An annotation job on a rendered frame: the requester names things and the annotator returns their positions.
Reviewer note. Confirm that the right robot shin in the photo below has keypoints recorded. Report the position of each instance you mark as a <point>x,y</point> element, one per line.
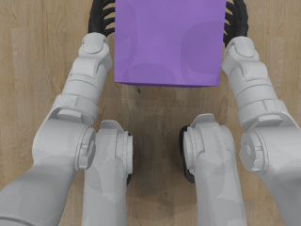
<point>228,138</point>

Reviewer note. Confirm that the right robot hand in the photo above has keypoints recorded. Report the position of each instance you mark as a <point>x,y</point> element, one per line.
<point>237,26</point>

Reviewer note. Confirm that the robot right upper arm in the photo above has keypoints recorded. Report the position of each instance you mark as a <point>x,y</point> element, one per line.
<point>274,154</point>

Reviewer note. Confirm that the carton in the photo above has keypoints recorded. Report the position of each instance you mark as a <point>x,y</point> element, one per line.
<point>169,43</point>

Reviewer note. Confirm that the left robot hand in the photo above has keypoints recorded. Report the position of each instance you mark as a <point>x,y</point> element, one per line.
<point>96,22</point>

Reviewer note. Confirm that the left robot forearm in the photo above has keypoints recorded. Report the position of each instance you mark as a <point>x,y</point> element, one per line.
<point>79,99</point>

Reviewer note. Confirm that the right robot foot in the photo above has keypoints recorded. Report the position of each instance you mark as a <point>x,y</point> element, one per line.
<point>189,176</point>

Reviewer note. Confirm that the right robot forearm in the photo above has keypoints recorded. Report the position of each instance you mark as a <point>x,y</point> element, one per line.
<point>251,87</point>

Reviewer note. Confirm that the robot left upper arm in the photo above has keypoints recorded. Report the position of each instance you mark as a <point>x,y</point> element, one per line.
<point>38,197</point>

